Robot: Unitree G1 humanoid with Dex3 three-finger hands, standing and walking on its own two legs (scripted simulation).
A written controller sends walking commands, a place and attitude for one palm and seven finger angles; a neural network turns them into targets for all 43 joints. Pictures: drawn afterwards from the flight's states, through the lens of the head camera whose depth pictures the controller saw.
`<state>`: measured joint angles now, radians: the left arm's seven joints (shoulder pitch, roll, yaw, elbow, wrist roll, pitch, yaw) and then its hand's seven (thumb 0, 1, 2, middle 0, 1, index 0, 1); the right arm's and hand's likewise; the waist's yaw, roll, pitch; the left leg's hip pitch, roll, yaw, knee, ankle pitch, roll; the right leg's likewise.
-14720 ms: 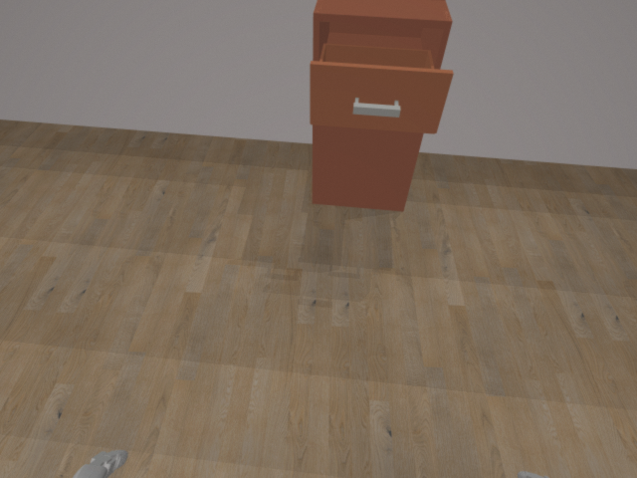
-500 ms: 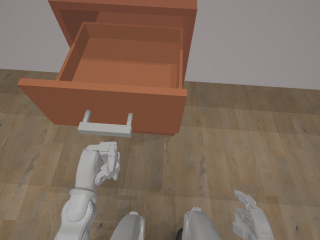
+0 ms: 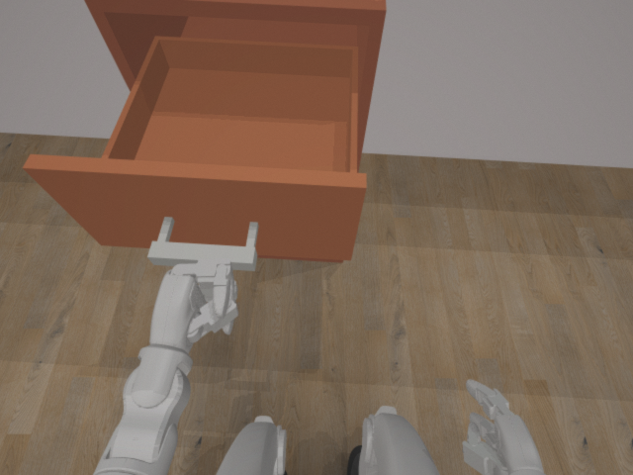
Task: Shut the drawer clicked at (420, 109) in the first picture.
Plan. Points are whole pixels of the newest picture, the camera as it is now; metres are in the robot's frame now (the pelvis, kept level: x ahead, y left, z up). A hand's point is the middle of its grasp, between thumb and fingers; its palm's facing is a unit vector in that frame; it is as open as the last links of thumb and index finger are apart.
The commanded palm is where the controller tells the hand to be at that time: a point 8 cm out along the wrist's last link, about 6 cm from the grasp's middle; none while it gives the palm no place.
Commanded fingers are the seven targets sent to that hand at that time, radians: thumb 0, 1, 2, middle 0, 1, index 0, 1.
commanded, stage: push the drawer shut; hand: left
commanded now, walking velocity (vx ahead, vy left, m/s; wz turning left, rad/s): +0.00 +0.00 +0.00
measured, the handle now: (207, 241) +0.39 +0.15 +0.03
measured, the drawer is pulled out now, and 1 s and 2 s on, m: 0.29 0.16 0.03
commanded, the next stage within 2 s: none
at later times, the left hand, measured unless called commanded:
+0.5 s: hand (243, 256) +0.37 +0.11 +0.02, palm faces -0.07 -1.00 -0.06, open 3.4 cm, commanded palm +0.37 +0.16 +0.03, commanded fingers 0.00 0.90 0.90 -1.40 -1.60 -1.40 -1.60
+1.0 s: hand (247, 215) +0.44 +0.11 +0.02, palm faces -0.06 -1.00 -0.07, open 3.4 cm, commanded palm +0.43 +0.16 +0.03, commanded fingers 0.00 0.90 0.90 -1.40 -1.60 -1.40 -1.60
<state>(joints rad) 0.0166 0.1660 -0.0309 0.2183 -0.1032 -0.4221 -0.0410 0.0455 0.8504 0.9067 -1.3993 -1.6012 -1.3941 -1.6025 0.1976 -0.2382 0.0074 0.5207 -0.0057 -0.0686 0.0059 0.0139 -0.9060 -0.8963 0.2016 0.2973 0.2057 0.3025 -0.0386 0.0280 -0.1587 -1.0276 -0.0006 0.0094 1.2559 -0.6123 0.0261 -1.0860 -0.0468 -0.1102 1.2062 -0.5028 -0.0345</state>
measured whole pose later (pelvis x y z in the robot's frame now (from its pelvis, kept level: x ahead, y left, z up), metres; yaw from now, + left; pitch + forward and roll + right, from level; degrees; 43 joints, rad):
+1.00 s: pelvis -0.02 +0.00 +0.00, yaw -1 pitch +24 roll -1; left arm -0.61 0.23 0.17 0.88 -0.07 -0.53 -0.03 0.07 0.79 0.92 -1.40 -1.60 -1.40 -1.60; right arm 0.26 -0.25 0.01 0.64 -0.03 -0.04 0.01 0.01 -0.91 -0.90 0.20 0.30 0.21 0.30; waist -0.12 0.03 -0.14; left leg -1.09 0.00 0.03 1.24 -0.57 0.03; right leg -1.16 -0.04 -0.09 1.18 -0.45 -0.03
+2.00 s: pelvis -0.01 +0.01 -0.02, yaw -3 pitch +32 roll -4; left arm -1.13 0.49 0.36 1.28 0.04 -0.47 -0.04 0.07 0.80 0.92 -1.40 -1.60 -1.39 -1.60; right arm 0.35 -0.26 0.05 0.63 -0.08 0.05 0.05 0.01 -0.91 -0.90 0.20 0.30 0.21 0.30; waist -0.27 0.06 -0.12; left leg -1.30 0.03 0.00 1.32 -0.59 0.03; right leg -1.34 -0.01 -0.12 1.21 -0.44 -0.03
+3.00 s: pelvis -0.04 +0.02 -0.04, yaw -4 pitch +35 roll -7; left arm -1.35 0.64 0.34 1.31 0.10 -0.31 -0.03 0.10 0.73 0.91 -1.40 -1.60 -1.39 -1.60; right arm 0.44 -0.24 0.10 0.63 -0.10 0.03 0.08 0.00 -0.91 -0.90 0.20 0.30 0.21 0.30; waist -0.35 0.06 -0.10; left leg -1.45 0.04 -0.03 1.39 -0.57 0.04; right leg -1.45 -0.01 -0.15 1.23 -0.39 -0.02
